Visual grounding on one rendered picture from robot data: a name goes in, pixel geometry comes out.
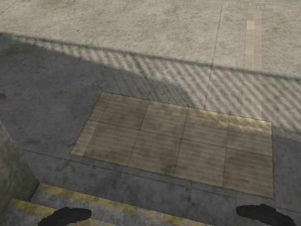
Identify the robot right hand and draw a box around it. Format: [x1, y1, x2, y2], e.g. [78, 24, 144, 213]
[235, 203, 296, 226]

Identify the robot left hand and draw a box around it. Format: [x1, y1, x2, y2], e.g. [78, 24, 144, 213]
[38, 206, 92, 226]

